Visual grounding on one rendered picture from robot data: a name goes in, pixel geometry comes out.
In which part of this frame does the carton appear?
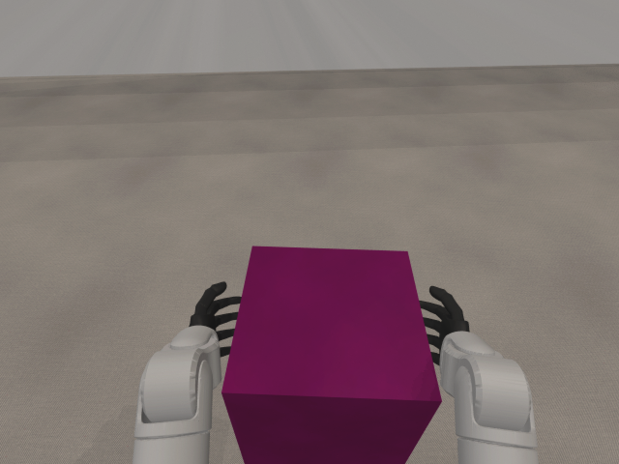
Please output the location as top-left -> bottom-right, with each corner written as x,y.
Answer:
221,246 -> 442,464

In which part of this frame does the robot left hand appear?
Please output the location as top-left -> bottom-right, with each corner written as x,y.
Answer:
189,281 -> 242,357

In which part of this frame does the robot right hand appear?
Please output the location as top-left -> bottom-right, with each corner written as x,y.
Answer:
419,286 -> 470,366

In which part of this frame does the left robot forearm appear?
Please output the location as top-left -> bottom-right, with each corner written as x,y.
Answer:
133,326 -> 221,464

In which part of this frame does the right robot forearm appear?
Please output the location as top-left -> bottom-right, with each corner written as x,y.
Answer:
440,332 -> 539,464

